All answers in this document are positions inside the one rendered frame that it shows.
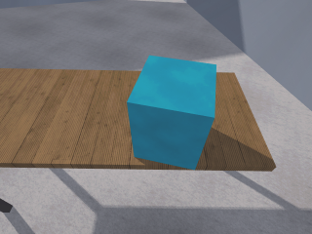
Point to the table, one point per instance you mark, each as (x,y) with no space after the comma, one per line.
(79,119)

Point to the carton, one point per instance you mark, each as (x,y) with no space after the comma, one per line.
(171,110)

